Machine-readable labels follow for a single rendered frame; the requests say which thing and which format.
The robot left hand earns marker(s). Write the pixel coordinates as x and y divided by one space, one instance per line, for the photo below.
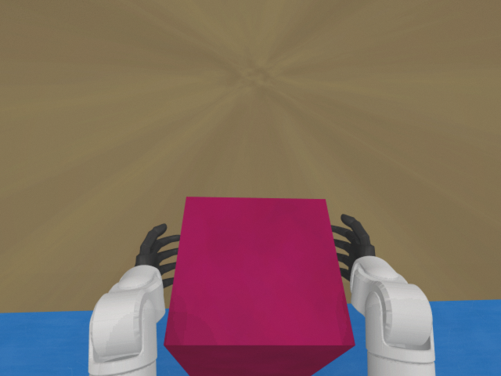
150 246

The robot right hand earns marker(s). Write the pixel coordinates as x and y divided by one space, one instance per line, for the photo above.
360 244

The robot right forearm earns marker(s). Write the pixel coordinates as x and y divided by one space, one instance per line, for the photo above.
399 323

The robot left forearm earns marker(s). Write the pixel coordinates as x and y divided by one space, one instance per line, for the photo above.
123 325

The carton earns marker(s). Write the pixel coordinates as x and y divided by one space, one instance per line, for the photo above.
257 289

